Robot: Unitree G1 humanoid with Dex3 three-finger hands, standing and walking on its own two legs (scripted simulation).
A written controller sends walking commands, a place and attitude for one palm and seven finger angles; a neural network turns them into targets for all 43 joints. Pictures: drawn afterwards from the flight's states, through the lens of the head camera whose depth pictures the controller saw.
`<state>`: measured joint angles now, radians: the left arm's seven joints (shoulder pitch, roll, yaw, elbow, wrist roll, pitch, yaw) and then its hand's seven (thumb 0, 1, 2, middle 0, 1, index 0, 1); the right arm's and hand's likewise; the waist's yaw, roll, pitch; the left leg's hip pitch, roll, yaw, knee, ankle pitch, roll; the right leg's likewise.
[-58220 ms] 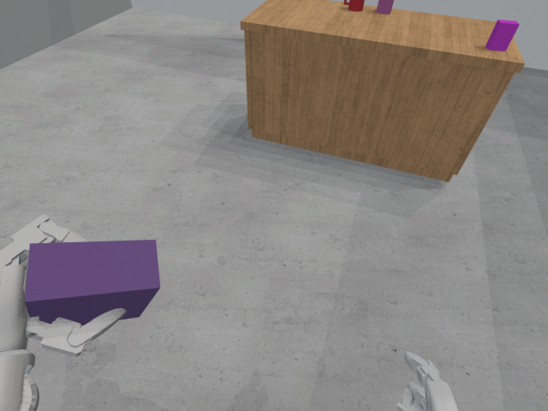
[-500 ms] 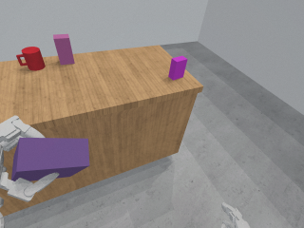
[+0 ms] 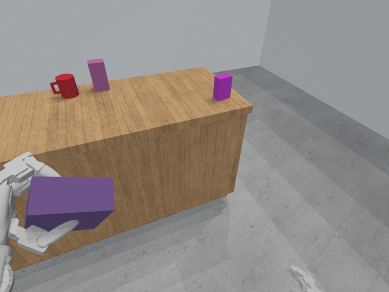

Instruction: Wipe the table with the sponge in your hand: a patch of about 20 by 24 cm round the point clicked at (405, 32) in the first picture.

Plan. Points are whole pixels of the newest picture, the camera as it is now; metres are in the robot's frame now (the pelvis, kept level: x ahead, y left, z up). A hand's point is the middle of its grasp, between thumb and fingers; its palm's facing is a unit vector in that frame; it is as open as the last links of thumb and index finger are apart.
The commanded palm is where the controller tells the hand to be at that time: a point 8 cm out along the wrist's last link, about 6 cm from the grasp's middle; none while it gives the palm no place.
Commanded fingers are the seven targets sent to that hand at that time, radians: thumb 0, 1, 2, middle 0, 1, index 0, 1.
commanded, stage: stop stepping back and stand still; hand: left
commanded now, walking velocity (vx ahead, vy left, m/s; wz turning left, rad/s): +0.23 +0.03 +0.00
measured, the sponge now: (79, 206) +0.23 +0.20 +0.15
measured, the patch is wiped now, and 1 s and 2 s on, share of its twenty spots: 1.00 1.00 1.00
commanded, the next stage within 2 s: stand and wait in 1.26 s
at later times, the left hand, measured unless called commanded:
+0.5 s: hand (33, 242) +0.14 +0.23 +0.18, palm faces +0.43 -0.80 -0.43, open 9.7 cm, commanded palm +0.09 +0.26 +0.20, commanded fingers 0.00 0.10 1.30 -1.20 -1.60 -1.20 -1.60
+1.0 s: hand (20, 228) +0.16 +0.26 +0.18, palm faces +0.42 -0.84 -0.35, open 9.7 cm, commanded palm +0.12 +0.30 +0.20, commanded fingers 0.00 0.10 1.30 -1.20 -1.60 -1.20 -1.60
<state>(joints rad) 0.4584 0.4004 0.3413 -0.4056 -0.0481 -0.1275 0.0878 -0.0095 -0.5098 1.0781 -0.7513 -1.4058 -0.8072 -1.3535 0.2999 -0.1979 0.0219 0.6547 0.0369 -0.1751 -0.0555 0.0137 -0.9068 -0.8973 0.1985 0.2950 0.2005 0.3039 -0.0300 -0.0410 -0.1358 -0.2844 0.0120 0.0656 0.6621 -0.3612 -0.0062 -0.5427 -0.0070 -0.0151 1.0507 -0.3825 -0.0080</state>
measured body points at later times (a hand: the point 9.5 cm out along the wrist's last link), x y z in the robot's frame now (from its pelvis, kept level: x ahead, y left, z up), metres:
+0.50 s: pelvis -0.05 -0.03 +0.00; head -0.08 -0.04 +0.45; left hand +0.12 +0.27 +0.20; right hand +0.11 -0.26 -0.08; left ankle -0.05 +0.11 -0.71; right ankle +0.01 -0.11 -0.72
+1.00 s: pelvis -0.03 +0.01 +0.02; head -0.04 +0.02 +0.47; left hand +0.14 +0.30 +0.20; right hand +0.16 -0.21 -0.05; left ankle -0.04 +0.12 -0.72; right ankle +0.01 -0.11 -0.72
